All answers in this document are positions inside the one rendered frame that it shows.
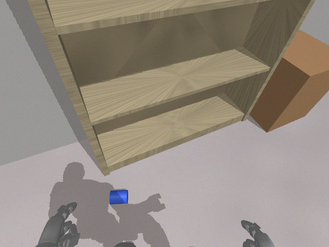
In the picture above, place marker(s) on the right robot hand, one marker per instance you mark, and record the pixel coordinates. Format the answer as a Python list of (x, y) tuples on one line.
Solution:
[(261, 239)]

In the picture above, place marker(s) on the bookshelf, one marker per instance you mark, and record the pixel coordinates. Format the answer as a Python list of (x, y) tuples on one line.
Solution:
[(145, 76)]

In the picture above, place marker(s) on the left robot hand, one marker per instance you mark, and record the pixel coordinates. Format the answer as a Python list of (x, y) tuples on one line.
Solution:
[(56, 227)]

